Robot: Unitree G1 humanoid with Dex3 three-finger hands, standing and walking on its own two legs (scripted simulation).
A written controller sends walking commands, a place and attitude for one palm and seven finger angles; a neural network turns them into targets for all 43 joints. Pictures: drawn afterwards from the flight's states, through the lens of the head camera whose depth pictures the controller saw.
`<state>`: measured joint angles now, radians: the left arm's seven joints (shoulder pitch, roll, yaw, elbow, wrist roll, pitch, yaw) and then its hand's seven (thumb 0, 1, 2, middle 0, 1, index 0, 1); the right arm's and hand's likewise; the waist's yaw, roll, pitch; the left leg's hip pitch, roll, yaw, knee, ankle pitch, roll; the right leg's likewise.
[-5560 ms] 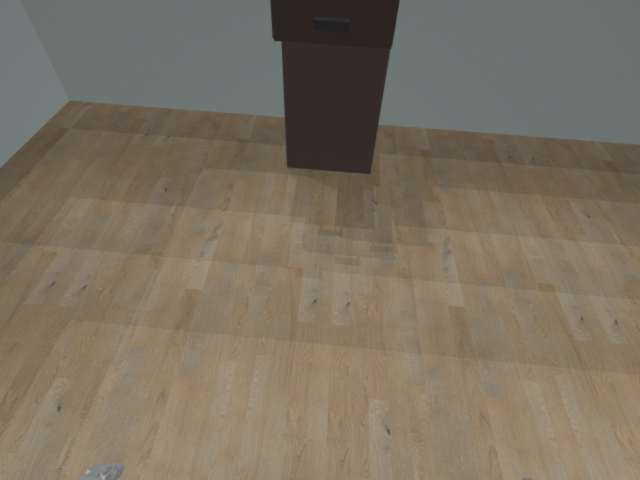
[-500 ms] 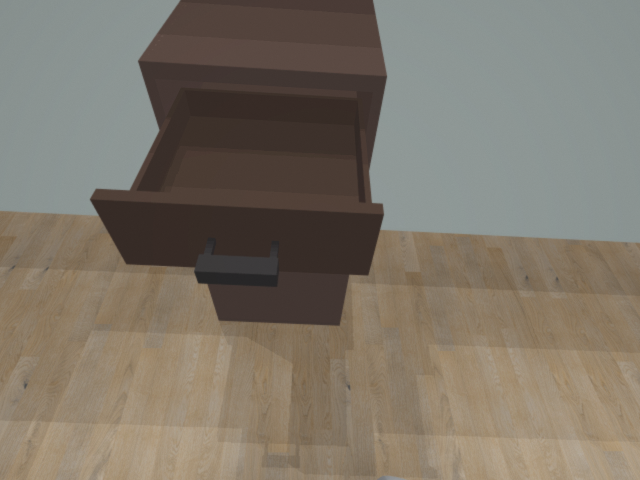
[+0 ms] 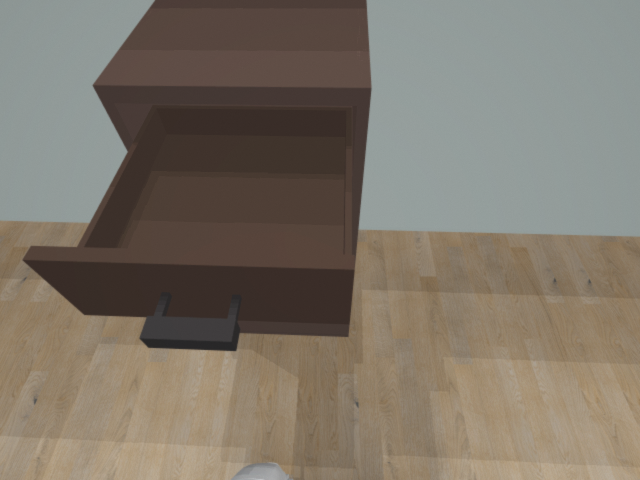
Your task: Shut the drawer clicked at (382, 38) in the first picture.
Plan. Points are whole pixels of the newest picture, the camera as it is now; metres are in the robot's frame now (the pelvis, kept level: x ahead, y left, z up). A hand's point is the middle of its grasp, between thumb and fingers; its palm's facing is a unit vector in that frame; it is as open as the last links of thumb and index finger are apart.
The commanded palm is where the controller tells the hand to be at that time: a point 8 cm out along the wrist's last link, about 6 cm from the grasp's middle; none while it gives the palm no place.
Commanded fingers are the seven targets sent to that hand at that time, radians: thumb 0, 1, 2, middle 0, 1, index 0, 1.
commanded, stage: come to a stop and stand still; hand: left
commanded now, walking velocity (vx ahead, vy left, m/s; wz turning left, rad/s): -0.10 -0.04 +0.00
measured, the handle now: (196, 316) +0.29 +0.18 +0.04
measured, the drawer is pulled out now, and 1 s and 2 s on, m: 0.30 0.30 0.30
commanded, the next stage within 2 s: look again from close up in 0.88 s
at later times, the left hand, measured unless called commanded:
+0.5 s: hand out of the picture -0.01 +0.21 -0.18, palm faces +0.02 -0.98 -0.22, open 7.4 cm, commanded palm none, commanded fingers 0.00 0.90 0.90 -0.20 -0.30 -0.20 -0.30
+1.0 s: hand out of the picture -0.06 +0.13 -0.18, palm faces +0.03 -0.99 -0.14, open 7.4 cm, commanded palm none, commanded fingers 0.00 0.90 0.90 -0.20 -0.30 -0.20 -0.30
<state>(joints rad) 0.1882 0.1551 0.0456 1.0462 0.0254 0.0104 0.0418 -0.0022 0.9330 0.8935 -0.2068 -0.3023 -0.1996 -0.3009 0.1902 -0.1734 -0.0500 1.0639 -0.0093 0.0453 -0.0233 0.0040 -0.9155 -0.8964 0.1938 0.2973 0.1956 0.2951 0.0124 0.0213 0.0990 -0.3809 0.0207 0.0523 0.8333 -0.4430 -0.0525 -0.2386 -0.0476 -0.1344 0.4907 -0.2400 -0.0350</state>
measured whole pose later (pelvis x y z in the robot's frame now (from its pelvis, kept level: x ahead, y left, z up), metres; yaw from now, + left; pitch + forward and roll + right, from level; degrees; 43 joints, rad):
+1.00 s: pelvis -0.05 -0.02 +0.00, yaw +0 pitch -1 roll -1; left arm 0.30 0.10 0.01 1.14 0.01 0.01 0.04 0.00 0.91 0.89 -0.20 -0.30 -0.20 -0.30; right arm 0.39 -0.10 -0.02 1.19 -0.02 0.02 -0.03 0.00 -0.91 -0.90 0.19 0.30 0.20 0.30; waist -0.02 0.00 0.05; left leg -0.32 0.07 0.03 0.49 -0.15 -0.03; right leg -0.14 0.01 -0.06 0.47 -0.32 -0.02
